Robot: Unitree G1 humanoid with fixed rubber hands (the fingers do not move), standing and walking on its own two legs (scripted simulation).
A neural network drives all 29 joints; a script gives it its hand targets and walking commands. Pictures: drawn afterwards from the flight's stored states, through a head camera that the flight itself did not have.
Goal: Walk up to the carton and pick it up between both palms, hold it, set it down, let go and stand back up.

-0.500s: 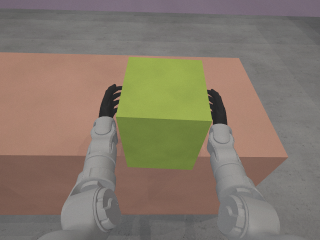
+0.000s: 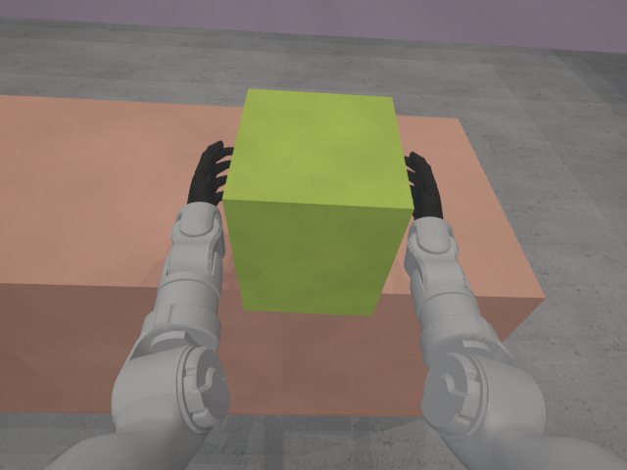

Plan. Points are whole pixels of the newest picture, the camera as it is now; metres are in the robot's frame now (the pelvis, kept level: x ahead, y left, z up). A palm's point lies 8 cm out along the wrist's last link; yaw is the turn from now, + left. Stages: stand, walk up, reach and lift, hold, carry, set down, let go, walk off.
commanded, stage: reach and lift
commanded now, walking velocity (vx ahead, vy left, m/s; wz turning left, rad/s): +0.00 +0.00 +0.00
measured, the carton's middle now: (314, 209) +0.45 +0.01 +0.09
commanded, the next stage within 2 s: none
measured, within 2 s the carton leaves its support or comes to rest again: neither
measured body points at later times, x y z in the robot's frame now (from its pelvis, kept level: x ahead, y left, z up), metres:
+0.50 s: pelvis +0.01 +0.00 +0.00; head -0.02 +0.04 +0.45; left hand +0.42 +0.14 +0.17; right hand +0.40 -0.15 +0.16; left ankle +0.04 +0.12 -0.75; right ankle +0.00 -0.10 -0.75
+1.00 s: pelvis -0.01 +0.00 +0.00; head -0.04 +0.05 +0.44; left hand +0.40 +0.14 +0.20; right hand +0.38 -0.15 +0.19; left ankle +0.04 +0.12 -0.75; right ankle +0.00 -0.10 -0.75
